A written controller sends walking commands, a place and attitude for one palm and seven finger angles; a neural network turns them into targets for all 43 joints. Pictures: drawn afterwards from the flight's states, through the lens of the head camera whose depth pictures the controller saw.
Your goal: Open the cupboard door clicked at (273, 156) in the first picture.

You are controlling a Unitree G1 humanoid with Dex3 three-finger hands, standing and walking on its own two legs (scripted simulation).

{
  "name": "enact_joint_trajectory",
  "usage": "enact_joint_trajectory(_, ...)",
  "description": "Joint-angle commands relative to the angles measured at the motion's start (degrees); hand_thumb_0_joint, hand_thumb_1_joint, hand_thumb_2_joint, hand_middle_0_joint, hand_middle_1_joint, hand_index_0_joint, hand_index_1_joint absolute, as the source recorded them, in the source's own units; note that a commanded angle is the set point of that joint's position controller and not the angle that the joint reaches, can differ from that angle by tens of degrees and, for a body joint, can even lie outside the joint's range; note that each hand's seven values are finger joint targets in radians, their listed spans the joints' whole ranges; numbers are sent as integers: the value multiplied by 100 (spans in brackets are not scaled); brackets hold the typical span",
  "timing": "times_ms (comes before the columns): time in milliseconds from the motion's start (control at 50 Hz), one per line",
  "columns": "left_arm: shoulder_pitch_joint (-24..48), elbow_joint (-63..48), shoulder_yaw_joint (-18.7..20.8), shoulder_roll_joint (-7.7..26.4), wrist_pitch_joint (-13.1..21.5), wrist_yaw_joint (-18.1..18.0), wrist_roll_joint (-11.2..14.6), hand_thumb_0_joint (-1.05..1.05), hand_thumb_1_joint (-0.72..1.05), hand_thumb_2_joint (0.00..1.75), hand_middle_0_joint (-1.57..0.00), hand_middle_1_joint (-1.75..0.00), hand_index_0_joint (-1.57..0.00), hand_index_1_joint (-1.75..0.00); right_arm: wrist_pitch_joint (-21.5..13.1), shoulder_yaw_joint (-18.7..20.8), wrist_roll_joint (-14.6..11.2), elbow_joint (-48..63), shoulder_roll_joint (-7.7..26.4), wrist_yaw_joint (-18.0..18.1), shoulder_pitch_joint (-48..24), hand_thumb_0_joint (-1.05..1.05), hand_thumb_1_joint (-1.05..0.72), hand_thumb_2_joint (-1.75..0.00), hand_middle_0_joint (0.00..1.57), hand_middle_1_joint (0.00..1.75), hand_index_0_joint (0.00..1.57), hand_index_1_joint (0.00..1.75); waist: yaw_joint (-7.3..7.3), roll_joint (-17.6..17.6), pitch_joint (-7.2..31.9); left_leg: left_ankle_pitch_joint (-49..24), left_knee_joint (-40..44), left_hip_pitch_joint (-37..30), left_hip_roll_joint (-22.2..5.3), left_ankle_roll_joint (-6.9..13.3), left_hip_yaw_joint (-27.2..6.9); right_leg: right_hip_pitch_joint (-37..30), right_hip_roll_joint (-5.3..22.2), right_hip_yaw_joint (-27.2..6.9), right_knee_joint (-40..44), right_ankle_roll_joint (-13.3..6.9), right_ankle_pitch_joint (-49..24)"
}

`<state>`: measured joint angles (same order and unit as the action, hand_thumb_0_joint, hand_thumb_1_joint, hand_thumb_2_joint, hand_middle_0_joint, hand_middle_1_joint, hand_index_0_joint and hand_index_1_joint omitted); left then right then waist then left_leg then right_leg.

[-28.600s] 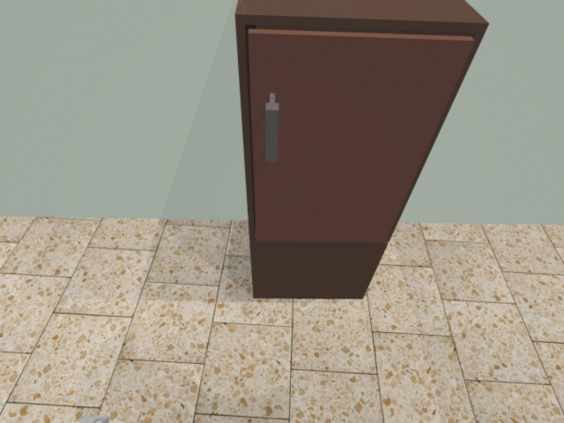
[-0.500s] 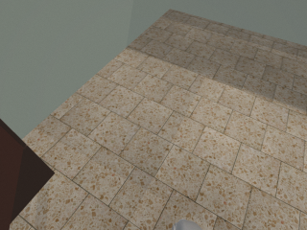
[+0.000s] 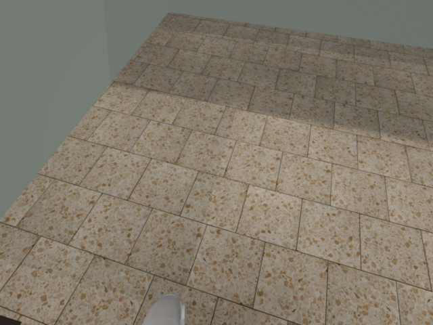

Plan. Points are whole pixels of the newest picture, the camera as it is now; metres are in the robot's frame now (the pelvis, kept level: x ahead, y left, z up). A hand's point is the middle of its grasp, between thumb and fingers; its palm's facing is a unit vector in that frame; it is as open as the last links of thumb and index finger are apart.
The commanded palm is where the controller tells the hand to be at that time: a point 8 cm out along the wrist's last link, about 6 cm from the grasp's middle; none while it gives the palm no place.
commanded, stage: walk to a spot facing it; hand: left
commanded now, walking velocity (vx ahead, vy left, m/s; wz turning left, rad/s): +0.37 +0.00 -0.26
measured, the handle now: out of the picture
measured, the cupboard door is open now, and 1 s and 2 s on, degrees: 42 42 42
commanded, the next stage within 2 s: turn to face it in 0.88 s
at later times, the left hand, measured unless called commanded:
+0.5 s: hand (154, 221) +0.37 +0.18 -0.16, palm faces -0.20 -0.96 -0.18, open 7.4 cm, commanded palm none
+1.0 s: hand (196, 192) +0.47 +0.08 -0.18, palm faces -0.17 -0.97 -0.18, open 7.2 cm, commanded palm none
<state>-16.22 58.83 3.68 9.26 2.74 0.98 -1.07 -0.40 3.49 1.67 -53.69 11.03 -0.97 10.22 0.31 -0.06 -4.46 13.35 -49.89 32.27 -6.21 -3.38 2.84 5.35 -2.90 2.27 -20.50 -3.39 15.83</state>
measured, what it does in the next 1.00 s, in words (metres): walks ahead: left foot, then right foot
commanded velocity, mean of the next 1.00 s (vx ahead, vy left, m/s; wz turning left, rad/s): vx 0.32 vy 0.00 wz -0.11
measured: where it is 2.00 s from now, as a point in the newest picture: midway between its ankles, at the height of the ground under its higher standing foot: (251, 229)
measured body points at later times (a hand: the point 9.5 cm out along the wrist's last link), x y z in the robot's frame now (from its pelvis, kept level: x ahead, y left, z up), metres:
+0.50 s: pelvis +0.23 +0.02 +0.00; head +0.26 +0.02 +0.45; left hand +0.38 +0.23 -0.15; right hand +0.13 -0.20 -0.15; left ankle +0.18 +0.13 -0.74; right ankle +0.31 -0.14 -0.70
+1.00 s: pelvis +0.45 -0.09 +0.00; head +0.48 -0.09 +0.45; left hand +0.48 +0.13 -0.16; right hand +0.44 -0.34 -0.15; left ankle +0.60 +0.02 -0.69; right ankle +0.35 -0.12 -0.74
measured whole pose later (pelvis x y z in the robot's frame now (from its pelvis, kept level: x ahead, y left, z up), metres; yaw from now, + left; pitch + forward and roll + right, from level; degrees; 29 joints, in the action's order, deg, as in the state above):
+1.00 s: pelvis +0.45 -0.09 +0.00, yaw -13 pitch +0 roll +0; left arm -19.1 64.4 2.2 8.2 5.0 -0.7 -0.6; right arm -0.3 3.3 1.1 -60.5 10.9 -0.6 10.8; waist 0.9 -0.2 -3.8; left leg 9.2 -48.0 34.0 -6.4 -1.3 4.7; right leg -0.8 -3.2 9.2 -17.1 -4.5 18.0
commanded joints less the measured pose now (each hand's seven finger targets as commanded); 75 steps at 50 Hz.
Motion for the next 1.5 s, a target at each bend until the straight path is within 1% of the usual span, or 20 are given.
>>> enact_joint_trajectory(0,-401,-131,183,959,145,-103,-23,0,90,90,-20,-30,-20,-30,-216,46,-47,523,270,-9,-505,0,-90,-90,20,30,20,30,-190,621,-18,53,847,89,114,100,115,-386,1639,-1242,626,-764,-1644)
enact_joint_trajectory(80,-157,-90,190,896,126,-133,20,0,90,90,-20,-30,-20,-30,-321,120,-5,59,559,100,719,0,-90,-90,20,30,20,30,462,86,413,-309,2107,-2544,417,304,265,554,1161,-843,-953,-399,-2546)
enact_joint_trajectory(120,-528,-288,128,467,125,-24,94,0,90,90,-20,-30,-20,-30,-347,327,126,-239,1621,218,2238,0,-90,-90,20,30,20,30,796,-2114,1637,541,3266,-4778,-2085,1279,-3036,2714,-91,48,-4429,70,1526)
enact_joint_trajectory(140,-182,-389,138,599,163,-39,9,0,90,90,-20,-30,-20,-30,-275,261,75,-219,1474,220,2026,0,-90,-90,20,30,20,30,752,-1238,1335,1279,3569,-4044,-2281,1487,-3323,3022,161,-453,-5274,-52,1575)
enact_joint_trajectory(200,250,-312,143,436,75,68,-81,0,90,90,-20,-30,-20,-30,-385,58,64,-29,613,230,1064,0,-90,-90,20,30,20,30,266,-677,152,836,3925,-2398,-1672,1026,-1867,3253,855,-504,-5605,95,148)
enact_joint_trajectory(300,90,-269,84,82,-161,94,-107,0,90,90,-20,-30,-20,-30,-488,37,-8,-289,365,248,1254,0,-90,-90,20,30,20,30,-23,-535,346,-1185,3916,-2611,-1159,939,5,3102,955,-245,-4351,276,-473)
enact_joint_trajectory(500,1527,-689,-3,208,-132,127,-76,0,90,90,-20,-30,-20,-30,-356,-79,68,-733,518,190,2078,0,-90,-90,20,30,20,30,289,-633,-311,-2042,3770,-2991,-1250,932,648,2592,674,471,-1911,47,-477)
enact_joint_trajectory(580,-417,-89,142,675,26,38,-75,0,90,90,-20,-30,-20,-30,-322,-81,-32,-757,667,163,1730,0,-90,-90,20,30,20,30,-712,-199,814,-3539,1290,-2338,-895,579,1115,-519,342,529,-947,-369,-424)
enact_joint_trajectory(600,-1342,183,329,1299,78,-55,-93,0,90,90,-20,-30,-20,-30,-363,-110,-131,-634,389,112,1785,0,-90,-90,20,30,20,30,-1034,969,1554,-1506,-465,-747,-266,319,1399,-2252,1749,-1359,-549,-837,-68)
enact_joint_trajectory(620,-1582,282,382,1666,56,-94,46,0,90,90,-20,-30,-20,-30,-377,-112,-159,-446,232,143,1541,0,-90,-90,20,30,20,30,-964,1561,1575,2152,-2214,516,384,181,887,-2664,2849,-3241,178,-1392,-981)
enact_joint_trajectory(680,-351,-4,154,883,59,-177,91,0,90,90,-20,-30,-20,-30,-295,-16,-100,-528,148,157,851,0,-90,-90,20,30,20,30,-385,268,423,748,-2335,493,-322,248,-187,-526,2238,-1734,502,-897,-1454)
enact_joint_trajectory(740,20,-39,-3,424,167,-161,25,0,90,90,-20,-30,-20,-30,-63,-61,-27,-813,-188,119,1442,0,-90,-90,20,30,20,30,141,541,51,279,-1464,-206,-310,132,-4,724,1719,-669,1015,-629,-1214)
enact_joint_trajectory(980,-732,532,-131,496,303,-235,-1,0,90,90,-20,-30,-20,-30,-125,-95,-96,-336,-44,-23,-250,0,-90,-90,20,30,20,30,-29,338,-214,-358,703,171,120,315,308,-682,1829,36,609,-463,-4031)
enact_joint_trajectory(1060,-622,526,-71,789,239,-276,26,0,90,90,-20,-30,-20,-30,-163,-90,-52,-539,222,79,505,0,-90,-90,20,30,20,30,407,509,223,-451,1539,-1220,768,600,661,-881,1722,653,-999,-103,-6101)
enact_joint_trajectory(1080,-590,480,-66,841,195,-275,34,0,90,90,-20,-30,-20,-30,-150,-34,-18,-666,459,97,1061,0,-90,-90,20,30,20,30,630,416,562,-1431,1851,-2122,659,714,508,-469,1615,794,-2009,99,-5533)
enact_joint_trajectory(1100,-794,318,-34,725,152,-267,112,0,90,90,-20,-30,-20,-30,-150,66,78,-636,939,156,1567,0,-90,-90,20,30,20,30,753,-352,1206,-3353,1779,-3423,-431,1320,-892,741,1124,965,-3394,397,-3421)
enact_joint_trajectory(1120,-899,101,-79,354,155,-262,189,0,90,90,-20,-30,-20,-30,-115,170,28,-643,1340,198,1887,0,-90,-90,20,30,20,30,669,-1349,1673,-5585,2169,-4040,-1847,2180,-2657,1834,376,645,-5186,484,1829)
enact_joint_trajectory(1160,-312,-177,-37,344,44,-330,74,0,90,90,-20,-30,-20,-30,-114,150,-73,-469,1309,290,1308,0,-90,-90,20,30,20,30,406,-935,1243,-3881,2682,-2953,-1772,2074,-2616,2477,594,-366,-5809,500,1642)
enact_joint_trajectory(1240,-306,-224,35,217,-214,-210,-13,0,90,90,-20,-30,-20,-30,-159,44,-38,-73,854,284,324,0,-90,-90,20,30,20,30,-98,-311,754,-2845,2992,-1664,-856,1427,-1335,2134,796,-271,-4605,727,822)
enact_joint_trajectory(1480,460,-1059,133,606,-284,-212,-5,0,90,90,-20,-30,-20,-30,122,337,4,378,1163,151,64,0,-90,-90,20,30,20,30,-78,-878,771,-1471,2668,-1314,-411,1225,-2092,1204,268,-12,-1808,718,444)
